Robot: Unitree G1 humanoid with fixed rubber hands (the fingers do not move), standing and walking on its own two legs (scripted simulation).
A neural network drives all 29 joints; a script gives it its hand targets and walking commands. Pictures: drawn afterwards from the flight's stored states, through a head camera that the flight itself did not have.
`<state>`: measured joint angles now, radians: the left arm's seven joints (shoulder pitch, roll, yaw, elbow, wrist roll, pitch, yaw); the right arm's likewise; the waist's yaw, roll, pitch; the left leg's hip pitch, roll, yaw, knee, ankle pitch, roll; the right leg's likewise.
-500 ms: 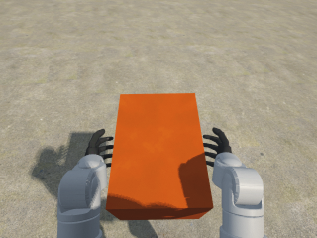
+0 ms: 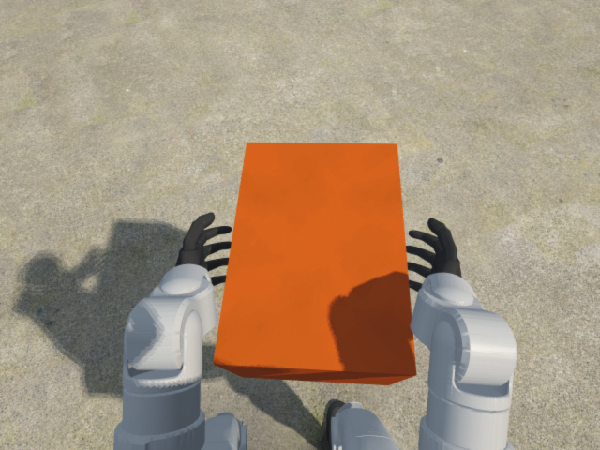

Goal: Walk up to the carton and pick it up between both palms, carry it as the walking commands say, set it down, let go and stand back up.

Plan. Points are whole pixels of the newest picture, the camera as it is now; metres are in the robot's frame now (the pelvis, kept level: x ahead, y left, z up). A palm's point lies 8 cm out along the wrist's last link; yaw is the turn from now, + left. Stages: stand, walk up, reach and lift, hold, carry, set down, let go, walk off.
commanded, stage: carry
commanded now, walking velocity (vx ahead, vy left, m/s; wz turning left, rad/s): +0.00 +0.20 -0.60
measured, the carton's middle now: (317, 264) +0.35 -0.04 +0.00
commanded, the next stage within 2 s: none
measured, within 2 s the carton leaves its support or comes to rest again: neither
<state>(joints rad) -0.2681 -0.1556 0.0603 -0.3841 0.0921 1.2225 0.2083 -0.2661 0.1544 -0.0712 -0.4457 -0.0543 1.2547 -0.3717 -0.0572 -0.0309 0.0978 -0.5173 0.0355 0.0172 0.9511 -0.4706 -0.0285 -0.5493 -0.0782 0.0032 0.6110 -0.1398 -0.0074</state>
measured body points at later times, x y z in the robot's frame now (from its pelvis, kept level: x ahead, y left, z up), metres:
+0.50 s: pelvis -0.05 +0.12 -0.01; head -0.03 +0.10 +0.44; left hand +0.26 +0.18 +0.09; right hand +0.19 -0.10 +0.08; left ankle -0.03 +0.23 -0.67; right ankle -0.01 -0.02 -0.72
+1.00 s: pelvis -0.10 +0.28 -0.01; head -0.10 +0.25 +0.44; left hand +0.20 +0.23 +0.08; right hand +0.04 -0.01 +0.06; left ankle +0.00 +0.34 -0.68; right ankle -0.16 +0.20 -0.72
